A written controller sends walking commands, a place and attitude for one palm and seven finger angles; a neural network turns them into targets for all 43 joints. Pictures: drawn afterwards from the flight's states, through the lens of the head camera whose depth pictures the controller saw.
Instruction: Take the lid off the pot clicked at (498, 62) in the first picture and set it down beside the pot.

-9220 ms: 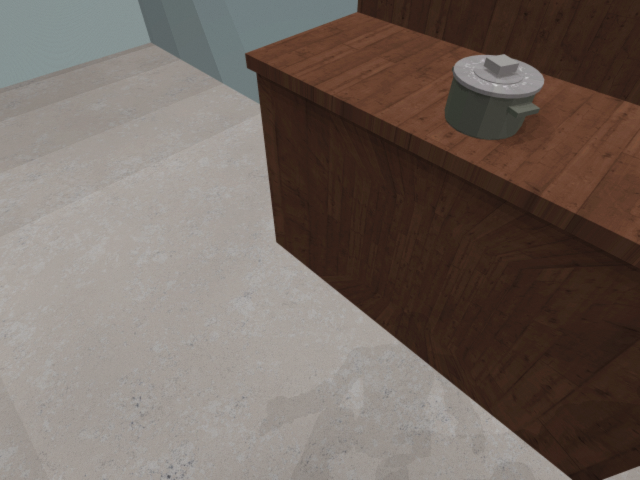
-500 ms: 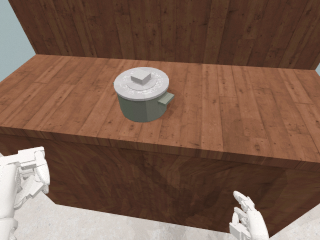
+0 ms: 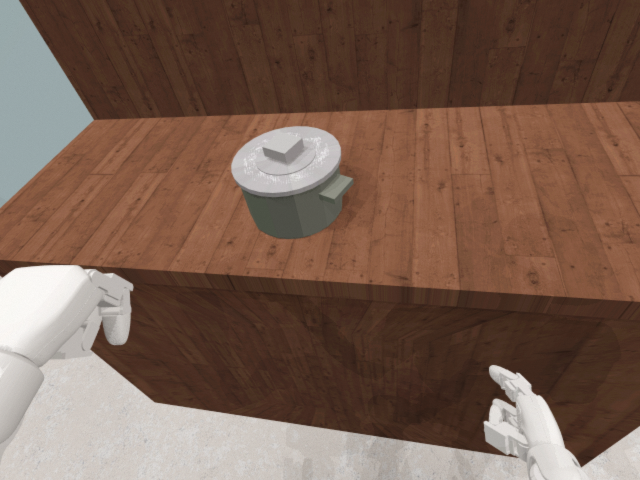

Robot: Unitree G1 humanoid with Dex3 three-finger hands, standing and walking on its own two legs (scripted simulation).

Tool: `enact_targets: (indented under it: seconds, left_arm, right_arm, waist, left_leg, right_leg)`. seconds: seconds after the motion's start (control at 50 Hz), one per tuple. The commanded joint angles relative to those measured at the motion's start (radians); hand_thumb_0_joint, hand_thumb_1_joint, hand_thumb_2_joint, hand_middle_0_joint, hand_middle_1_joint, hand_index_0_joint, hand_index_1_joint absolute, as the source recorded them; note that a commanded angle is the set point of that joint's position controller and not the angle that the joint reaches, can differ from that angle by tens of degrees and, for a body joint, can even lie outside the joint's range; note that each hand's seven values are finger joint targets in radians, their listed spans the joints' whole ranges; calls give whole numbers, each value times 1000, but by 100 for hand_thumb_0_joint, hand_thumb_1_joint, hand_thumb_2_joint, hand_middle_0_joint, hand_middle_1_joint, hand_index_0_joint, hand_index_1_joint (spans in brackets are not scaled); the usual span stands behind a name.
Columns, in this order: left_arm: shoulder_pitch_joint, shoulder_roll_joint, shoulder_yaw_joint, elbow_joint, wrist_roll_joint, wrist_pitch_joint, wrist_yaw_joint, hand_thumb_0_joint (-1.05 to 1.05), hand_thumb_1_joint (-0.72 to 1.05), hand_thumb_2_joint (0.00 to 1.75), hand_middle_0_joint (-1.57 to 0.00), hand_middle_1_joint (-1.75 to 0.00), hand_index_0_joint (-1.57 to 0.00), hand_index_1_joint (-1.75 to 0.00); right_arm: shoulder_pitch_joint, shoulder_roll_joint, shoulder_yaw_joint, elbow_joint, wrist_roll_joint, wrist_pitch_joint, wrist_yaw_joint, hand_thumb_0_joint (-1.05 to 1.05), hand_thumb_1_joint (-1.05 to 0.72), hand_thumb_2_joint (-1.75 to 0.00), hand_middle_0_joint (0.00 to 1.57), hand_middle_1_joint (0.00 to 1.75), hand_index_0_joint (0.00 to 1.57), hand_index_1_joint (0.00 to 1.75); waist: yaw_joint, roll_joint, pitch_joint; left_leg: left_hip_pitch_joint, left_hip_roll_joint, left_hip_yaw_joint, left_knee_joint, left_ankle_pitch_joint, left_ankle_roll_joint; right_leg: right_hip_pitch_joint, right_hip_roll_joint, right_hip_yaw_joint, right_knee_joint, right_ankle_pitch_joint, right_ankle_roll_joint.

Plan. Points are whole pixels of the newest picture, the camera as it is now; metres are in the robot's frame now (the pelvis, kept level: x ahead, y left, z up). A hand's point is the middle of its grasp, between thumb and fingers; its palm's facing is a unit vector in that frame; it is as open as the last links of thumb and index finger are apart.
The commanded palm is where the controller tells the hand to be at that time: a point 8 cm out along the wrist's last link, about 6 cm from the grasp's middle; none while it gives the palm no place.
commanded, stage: reach forward and open the fingers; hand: left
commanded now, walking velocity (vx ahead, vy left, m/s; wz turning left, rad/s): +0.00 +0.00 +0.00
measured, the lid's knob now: (283, 147) +0.54 +0.13 +0.15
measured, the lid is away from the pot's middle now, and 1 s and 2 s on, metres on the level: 0.00 0.00 0.00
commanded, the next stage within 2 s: move the open hand above the knob in 0.74 s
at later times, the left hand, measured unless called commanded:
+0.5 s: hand (89, 282) +0.25 +0.26 +0.19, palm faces -0.08 +0.03 -1.00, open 8.7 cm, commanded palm +0.22 +0.26 +0.26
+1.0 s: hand (114, 228) +0.30 +0.25 +0.22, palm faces -0.07 +0.04 -1.00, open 10.2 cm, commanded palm +0.27 +0.24 +0.28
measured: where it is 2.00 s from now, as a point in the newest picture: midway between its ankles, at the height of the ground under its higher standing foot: outside the picture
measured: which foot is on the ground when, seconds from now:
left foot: down 0.00-1.00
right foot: down 0.00-1.00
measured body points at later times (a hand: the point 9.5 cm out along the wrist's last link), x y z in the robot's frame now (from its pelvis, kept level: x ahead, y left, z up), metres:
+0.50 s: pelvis -0.03 +0.01 +0.00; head -0.02 -0.03 +0.45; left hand +0.25 +0.26 +0.25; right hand +0.18 -0.20 -0.09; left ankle +0.00 +0.10 -0.74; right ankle +0.00 -0.11 -0.74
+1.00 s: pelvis -0.03 +0.01 +0.00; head -0.02 -0.05 +0.45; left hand +0.30 +0.24 +0.27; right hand +0.18 -0.21 -0.10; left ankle +0.00 +0.10 -0.74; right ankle +0.00 -0.11 -0.74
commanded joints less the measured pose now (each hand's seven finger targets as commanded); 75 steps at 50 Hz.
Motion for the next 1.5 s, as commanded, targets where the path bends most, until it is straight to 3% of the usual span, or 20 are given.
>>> enact_targets:
  seconds: [0.0,0.18,0.24,0.42,0.52,0.58,0.64,0.78,0.86,0.92,0.98,1.02,1.08,1.16,1.22,1.28,1.32,1.38,1.44,1.48]
  left_arm:
    - [-286,281,168,-82,2,-24,-81,0,27,130,-113,-83,-113,-83]
    - [-487,355,184,-10,-2,-72,-212,0,-3,149,-101,-51,-101,-51]
    - [-538,310,144,58,-17,-73,-216,0,-12,154,-97,-40,-97,-40]
    - [-773,318,80,99,30,-48,-211,0,-39,164,-85,-8,-85,-8]
    - [-830,309,64,170,39,-33,-217,0,-39,162,-85,-8,-85,-8]
    - [-893,319,52,146,49,-33,-224,0,-39,162,-85,-8,-85,-8]
    - [-926,305,37,203,56,-21,-226,0,-39,162,-85,-8,-85,-8]
    - [-1037,314,20,242,68,-9,-256,0,-39,163,-85,-8,-85,-8]
    - [-1060,259,-24,292,71,0,-260,0,-39,163,-85,-8,-85,-8]
    - [-1134,294,-29,357,91,12,-277,0,-39,163,-85,-8,-85,-8]
    - [-1243,300,-53,375,107,17,-289,0,-39,163,-85,-8,-85,-8]
    - [-1293,250,-106,397,100,19,-293,0,-39,163,-85,-8,-85,-8]
    - [-1342,299,-80,414,122,23,-303,0,-39,163,-85,-8,-85,-8]
    - [-1317,287,-66,505,118,37,-307,0,-39,163,-85,-8,-85,-8]
    - [-1380,235,-139,536,129,57,-329,0,-39,163,-85,-8,-85,-8]
    - [-1440,276,-119,479,138,56,-334,0,-39,163,-85,-8,-85,-8]
    - [-1447,241,-146,543,138,70,-339,0,-39,163,-85,-8,-85,-8]
    - [-1493,248,-149,527,144,73,-340,0,-39,163,-85,-8,-85,-8]
    - [-1531,187,-202,613,148,94,-342,0,-39,163,-85,-8,-85,-8]
    - [-1574,196,-205,549,156,91,-339,0,-39,163,-85,-8,-85,-8]
  right_arm:
    - [-130,-73,-19,-157,6,-67,-18,0,-90,-90,20,30,20,30]
    - [-122,-74,-12,-159,-3,-81,-7,0,-90,-90,20,30,20,30]
    - [-118,-76,-12,-162,6,-79,-5,0,-90,-90,20,30,20,30]
    - [-133,-73,-10,-164,12,-85,-1,0,-90,-90,20,30,20,30]
    - [-134,-76,-9,-162,16,-80,1,0,-90,-90,20,30,20,30]
    - [-140,-72,-3,-165,14,-84,8,0,-90,-90,20,30,20,30]
    - [-133,-76,-5,-157,18,-78,3,0,-90,-90,20,30,20,30]
    - [-133,-77,0,-158,20,-72,8,0,-90,-90,20,30,20,30]
    - [-122,-84,-6,-158,33,-79,9,0,-90,-90,20,30,20,30]
    - [-122,-87,-3,-147,26,-58,3,0,-90,-90,20,30,20,30]
    - [-127,-82,4,-144,26,-53,4,0,-90,-90,20,30,20,30]
    - [-127,-79,0,-144,31,-53,0,0,-90,-90,20,30,20,30]
    - [-118,-80,1,-139,26,-52,2,0,-90,-90,20,30,20,30]
    - [-91,-100,-10,-131,30,-41,8,0,-90,-90,20,30,20,30]
    - [-111,-87,-5,-136,32,-20,12,0,-90,-90,20,30,20,30]
    - [-108,-83,-7,-147,30,-20,17,0,-90,-90,20,30,20,30]
    - [-107,-85,-6,-137,32,-9,15,0,-90,-90,20,30,20,30]
    - [-93,-82,-8,-141,31,-13,19,0,-90,-90,20,30,20,30]
    - [-84,-87,-10,-124,38,4,18,0,-90,-90,20,30,20,30]
    - [-88,-80,-10,-135,37,-1,23,0,-90,-90,20,30,20,30]
  waist:
    - [-19,-155,-157]
    - [-7,-94,-231]
    - [-11,-114,-149]
    - [-11,-63,-183]
    - [-12,-91,-163]
    - [-11,-46,-225]
    - [-18,-74,-167]
    - [-26,-97,-243]
    - [-49,-94,-203]
    - [-40,-134,-190]
    - [-50,-112,-271]
    - [-59,-108,-236]
    - [-53,-109,-326]
    - [-63,-141,-287]
    - [-64,-160,-266]
    - [-58,-131,-366]
    - [-70,-152,-301]
    - [-66,-132,-368]
    - [-83,-177,-284]
    - [-78,-138,-370]
  left_leg:
    - [71,-13,-31,-58,291,19]
    - [106,-35,-32,-79,311,19]
    - [81,-23,-37,-104,230,13]
    - [85,-12,-67,-142,120,9]
    - [61,-7,-67,-155,63,7]
    - [84,-8,-78,-157,92,5]
    - [61,-3,-75,-161,58,6]
    - [81,-18,-55,-132,138,11]
    - [95,-24,-54,-98,151,14]
    - [49,-27,-38,-120,107,16]
    - [73,-38,-33,-106,156,18]
    - [74,-37,-39,-109,121,20]
    - [95,-46,-36,-96,189,26]
    - [82,-50,-34,-65,240,29]
    - [55,-45,-24,-90,203,27]
    - [88,-54,-24,-76,257,33]
    - [69,-51,-24,-78,245,32]
    - [102,-55,-30,-72,296,35]
    - [75,-49,-30,-82,245,32]
    - [119,-52,-30,-75,294,35]
  right_leg:
    - [83,-4,10,-86,264,25]
    - [112,5,-3,-97,244,15]
    - [64,9,-12,-110,158,18]
    - [53,15,-5,-91,28,1]
    - [42,14,-3,-87,-5,-4]
    - [62,14,-2,-73,22,-11]
    - [32,15,-5,-77,-2,-8]
    - [66,13,-1,-71,60,-12]
    - [24,21,0,-68,71,-16]
    - [41,6,1,-83,42,-8]
    - [84,5,9,-70,91,-12]
    - [55,2,5,-73,65,-8]
    - [112,1,16,-60,135,-15]
    - [106,1,14,-51,218,-20]
    - [104,-7,11,-53,194,-11]
    - [161,-8,25,-40,255,-14]
    - [124,-7,16,-40,253,-13]
    - [151,-4,19,-30,293,-17]
    - [97,-3,6,-40,251,-15]
    - [131,0,14,-29,282,-19]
